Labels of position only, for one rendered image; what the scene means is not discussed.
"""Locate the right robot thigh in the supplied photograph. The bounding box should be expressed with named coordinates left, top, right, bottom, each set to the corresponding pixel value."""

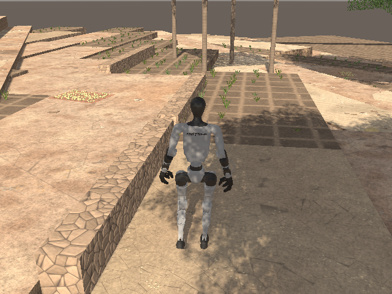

left=202, top=171, right=217, bottom=213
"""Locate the left robot hand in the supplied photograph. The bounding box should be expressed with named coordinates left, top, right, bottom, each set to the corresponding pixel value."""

left=159, top=171, right=173, bottom=184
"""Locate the right robot hand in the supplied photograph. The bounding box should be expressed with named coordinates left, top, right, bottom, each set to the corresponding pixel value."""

left=219, top=177, right=233, bottom=192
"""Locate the right robot forearm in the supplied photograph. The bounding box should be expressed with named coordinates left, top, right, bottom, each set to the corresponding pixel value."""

left=219, top=150, right=232, bottom=178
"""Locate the robot left upper arm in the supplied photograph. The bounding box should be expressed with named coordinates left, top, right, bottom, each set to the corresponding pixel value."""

left=167, top=123, right=184, bottom=157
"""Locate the left robot forearm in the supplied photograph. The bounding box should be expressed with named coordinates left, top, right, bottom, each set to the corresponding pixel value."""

left=161, top=147, right=173, bottom=173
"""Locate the robot right upper arm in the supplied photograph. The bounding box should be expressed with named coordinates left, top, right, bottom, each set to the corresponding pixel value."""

left=210, top=124, right=226, bottom=159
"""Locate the robot right shin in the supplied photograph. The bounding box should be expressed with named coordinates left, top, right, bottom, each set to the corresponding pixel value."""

left=202, top=202, right=212, bottom=241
